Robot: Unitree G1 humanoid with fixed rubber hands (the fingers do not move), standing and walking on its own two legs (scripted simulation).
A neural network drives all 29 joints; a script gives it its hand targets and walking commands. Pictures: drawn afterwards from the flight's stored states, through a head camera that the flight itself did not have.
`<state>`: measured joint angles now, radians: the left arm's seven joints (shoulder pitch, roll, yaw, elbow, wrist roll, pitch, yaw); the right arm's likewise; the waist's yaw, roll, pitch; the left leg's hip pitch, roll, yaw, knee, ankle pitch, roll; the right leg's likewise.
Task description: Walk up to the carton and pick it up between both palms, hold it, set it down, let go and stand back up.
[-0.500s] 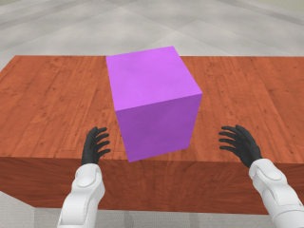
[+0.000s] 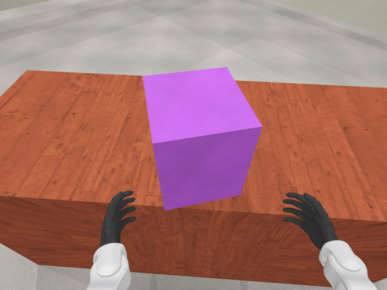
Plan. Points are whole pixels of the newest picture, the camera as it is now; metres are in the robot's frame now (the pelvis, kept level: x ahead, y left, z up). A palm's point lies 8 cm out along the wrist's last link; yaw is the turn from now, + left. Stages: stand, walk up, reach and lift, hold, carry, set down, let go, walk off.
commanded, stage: set down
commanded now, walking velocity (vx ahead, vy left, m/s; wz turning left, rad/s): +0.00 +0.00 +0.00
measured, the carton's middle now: (195, 140) +0.45 +0.04 +0.05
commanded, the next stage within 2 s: let go in 1.00 s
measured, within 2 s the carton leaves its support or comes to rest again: neither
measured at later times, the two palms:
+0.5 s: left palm (105, 248) +0.21 +0.21 -0.02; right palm (317, 261) +0.21 -0.22 -0.03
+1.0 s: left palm (90, 266) +0.18 +0.24 -0.05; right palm (308, 273) +0.20 -0.21 -0.06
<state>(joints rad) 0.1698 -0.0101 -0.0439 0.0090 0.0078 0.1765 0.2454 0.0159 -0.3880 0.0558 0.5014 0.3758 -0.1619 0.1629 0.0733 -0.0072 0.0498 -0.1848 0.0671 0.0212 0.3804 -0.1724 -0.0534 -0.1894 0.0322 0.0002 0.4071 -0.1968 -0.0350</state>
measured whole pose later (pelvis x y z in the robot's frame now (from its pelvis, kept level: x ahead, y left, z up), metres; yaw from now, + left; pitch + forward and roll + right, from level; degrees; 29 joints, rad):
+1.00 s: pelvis +0.02 +0.03 +0.00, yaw +0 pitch -3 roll -1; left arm 0.28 0.13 -0.04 0.30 -0.01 0.08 0.13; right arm 0.21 -0.25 -0.04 0.62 0.17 -0.22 0.09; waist 0.04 0.00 0.07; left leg -0.14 0.05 0.02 0.43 -0.24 -0.02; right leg -0.09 0.01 0.00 0.35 -0.21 0.00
